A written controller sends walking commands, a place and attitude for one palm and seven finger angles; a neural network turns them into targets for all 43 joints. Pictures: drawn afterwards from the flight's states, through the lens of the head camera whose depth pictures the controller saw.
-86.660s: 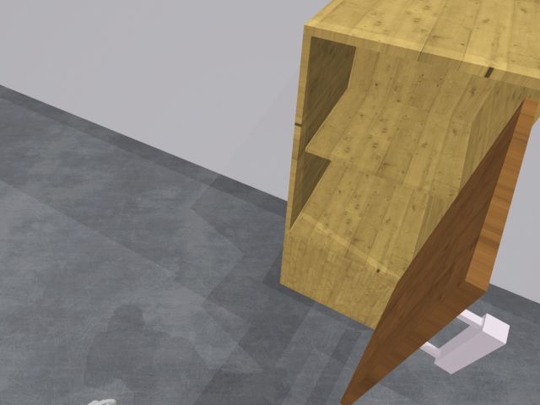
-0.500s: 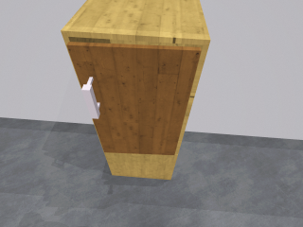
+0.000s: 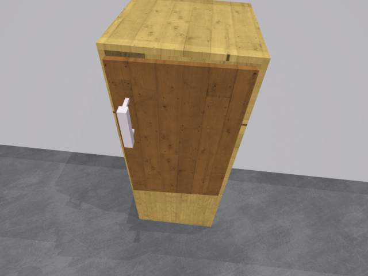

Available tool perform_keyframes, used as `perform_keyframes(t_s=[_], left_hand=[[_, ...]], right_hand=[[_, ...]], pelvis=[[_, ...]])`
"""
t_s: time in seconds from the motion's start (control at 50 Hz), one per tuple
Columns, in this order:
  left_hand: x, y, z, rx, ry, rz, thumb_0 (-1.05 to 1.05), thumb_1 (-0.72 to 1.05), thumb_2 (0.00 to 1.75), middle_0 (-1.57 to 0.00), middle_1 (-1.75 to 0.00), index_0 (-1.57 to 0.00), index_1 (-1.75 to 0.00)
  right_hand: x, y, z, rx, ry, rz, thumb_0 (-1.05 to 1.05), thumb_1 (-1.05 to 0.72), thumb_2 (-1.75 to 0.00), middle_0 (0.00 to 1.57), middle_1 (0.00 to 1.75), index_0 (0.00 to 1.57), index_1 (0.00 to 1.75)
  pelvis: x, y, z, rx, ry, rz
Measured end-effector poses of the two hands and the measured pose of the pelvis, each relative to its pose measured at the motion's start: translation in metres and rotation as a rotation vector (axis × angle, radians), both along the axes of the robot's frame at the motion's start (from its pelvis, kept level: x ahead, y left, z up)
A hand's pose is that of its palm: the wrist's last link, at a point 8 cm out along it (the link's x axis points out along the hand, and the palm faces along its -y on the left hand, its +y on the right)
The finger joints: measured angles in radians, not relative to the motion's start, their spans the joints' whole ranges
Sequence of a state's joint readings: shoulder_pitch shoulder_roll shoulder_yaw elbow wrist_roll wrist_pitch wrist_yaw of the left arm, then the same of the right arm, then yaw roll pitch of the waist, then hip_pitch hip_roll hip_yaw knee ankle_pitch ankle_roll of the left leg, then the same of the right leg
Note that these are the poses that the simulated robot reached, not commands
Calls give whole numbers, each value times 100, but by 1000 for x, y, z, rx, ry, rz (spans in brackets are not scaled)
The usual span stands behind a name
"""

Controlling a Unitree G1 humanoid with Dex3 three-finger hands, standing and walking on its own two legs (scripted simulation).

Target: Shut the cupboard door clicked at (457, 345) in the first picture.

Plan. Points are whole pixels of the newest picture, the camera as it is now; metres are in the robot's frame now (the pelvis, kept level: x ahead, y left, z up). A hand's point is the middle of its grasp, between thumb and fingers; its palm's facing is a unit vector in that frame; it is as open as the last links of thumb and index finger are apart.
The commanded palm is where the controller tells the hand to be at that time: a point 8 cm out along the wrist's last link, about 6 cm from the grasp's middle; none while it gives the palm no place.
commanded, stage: raise the hand and make a fist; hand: left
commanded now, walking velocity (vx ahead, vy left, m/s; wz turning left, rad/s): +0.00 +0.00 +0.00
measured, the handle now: (128, 122) +0.48 +0.19 +0.05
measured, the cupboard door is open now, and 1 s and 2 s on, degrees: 2 2 2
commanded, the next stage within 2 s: bring the fist close to the handle in 1.90 s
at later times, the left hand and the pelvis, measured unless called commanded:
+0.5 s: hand out of the picture +0.14 +0.17 -0.04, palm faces +0.13 -0.99 -0.03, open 5.7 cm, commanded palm +0.13 +0.22 -0.03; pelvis -0.01 -0.03 -0.10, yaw +4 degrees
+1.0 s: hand (110, 238) +0.20 +0.17 +0.00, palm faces +0.00 -1.00 -0.04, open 3.5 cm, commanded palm +0.17 +0.22 +0.01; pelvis +0.01 -0.03 -0.07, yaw +3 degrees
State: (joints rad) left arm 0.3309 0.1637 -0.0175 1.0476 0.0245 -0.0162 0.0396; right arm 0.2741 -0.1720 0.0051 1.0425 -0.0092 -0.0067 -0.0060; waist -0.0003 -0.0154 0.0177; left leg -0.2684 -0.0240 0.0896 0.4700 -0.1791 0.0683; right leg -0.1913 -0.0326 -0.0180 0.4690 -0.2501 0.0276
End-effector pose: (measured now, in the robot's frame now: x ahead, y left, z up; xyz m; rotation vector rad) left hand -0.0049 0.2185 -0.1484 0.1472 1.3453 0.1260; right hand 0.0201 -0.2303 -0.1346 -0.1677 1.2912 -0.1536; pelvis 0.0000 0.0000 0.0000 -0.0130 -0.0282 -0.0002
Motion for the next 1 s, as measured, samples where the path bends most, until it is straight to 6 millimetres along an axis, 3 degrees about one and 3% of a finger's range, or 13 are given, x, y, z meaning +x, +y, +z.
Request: perform_keyframes(t_s=[0.04, 0.14, 0.2, 0.24, 0.28, 0.38, 0.44, 0.5, 0.56, 0.66, 0.82, 0.92, 1.0], left_hand=[[27, 8, 17, -6, -152, 90, 1, 91, 89, -20, -29, -20, -30], [131, 9, 114, 15, -871, 82, 2, 91, 89, -22, -32, -22, -32], [167, 4, 144, -38, -1204, 34, 1, 91, 89, -25, -36, -25, -36], [174, -2, 145, -93, -1367, -40, 1, 91, 89, -27, -38, -28, -39], [170, -6, 133, -130, -1427, -126, 0, 91, 89, -30, -42, -31, -42], [133, -4, 88, -166, -1244, -78, 1, 91, 89, -39, -51, -40, -51], [113, -1, 88, -101, -1198, -16, 1, 90, 89, -45, -57, -45, -57], [114, -1, 107, -42, -1279, -32, 2, 90, 89, -50, -63, -50, -63], [131, -5, 122, -40, -1361, -96, 2, 90, 90, -55, -68, -56, -69], [164, -9, 125, -112, -1287, -163, 1, 90, 90, -64, -78, -65, -79], [173, 3, 145, -82, -1265, -120, 2, 90, 89, -79, -94, -79, -94], [175, 3, 146, -98, -1295, -130, 1, 90, 90, -88, -104, -89, -105], [179, 1, 149, -114, -1303, -144, 2, 90, 90, -96, -112, -96, -113]], right_hand=[[12, -3, 8, -41, -96, 13, 1, -91, -90, 20, 30, 20, 30], [67, -12, 27, -61, -466, 96, 1, -91, -90, 20, 30, 20, 30], [105, -18, 31, -57, -621, 154, 1, -91, -90, 20, 30, 20, 30], [129, -22, 31, -64, -700, 186, 1, -91, -90, 21, 30, 20, 30], [151, -25, 31, -71, -763, 207, 1, -91, -90, 21, 30, 20, 30], [193, -23, 29, -71, -849, 247, 2, -91, -90, 20, 30, 20, 30], [207, -15, 23, -56, -854, 276, 2, -91, -90, 20, 30, 20, 30], [213, -6, 10, -32, -828, 307, 1, -91, -90, 20, 30, 20, 30], [210, 1, -8, 3, -777, 304, 1, -91, -90, 20, 30, 20, 30], [189, 0, -28, 45, -669, 212, 2, -90, -90, 21, 30, 20, 30], [156, -25, -20, -11, -580, 119, 2, -90, -90, 21, 30, 20, 30], [153, -40, -12, -71, -579, 128, 2, -91, -90, 21, 30, 20, 30], [159, -41, -1, -93, -608, 134, 2, -91, -90, 20, 30, 20, 30]], pelvis=[[-3, -1, -3, 0, -5, 12], [-9, -2, -15, 5, 34, 62], [-14, -5, -31, 0, 104, 62], [-17, -9, -48, 0, 149, 48], [-19, -14, -65, -1, 178, 38], [-15, -24, -91, -12, 207, 46], [-9, -29, -95, -33, 218, 59], [-6, -33, -99, -51, 234, 71], [-4, -36, -102, -60, 251, 74], [1, -39, -96, -48, 262, 62], [14, -35, -77, -24, 254, 46], [14, -30, -75, -26, 247, 47], [13, -27, -72, -30, 233, 47]])
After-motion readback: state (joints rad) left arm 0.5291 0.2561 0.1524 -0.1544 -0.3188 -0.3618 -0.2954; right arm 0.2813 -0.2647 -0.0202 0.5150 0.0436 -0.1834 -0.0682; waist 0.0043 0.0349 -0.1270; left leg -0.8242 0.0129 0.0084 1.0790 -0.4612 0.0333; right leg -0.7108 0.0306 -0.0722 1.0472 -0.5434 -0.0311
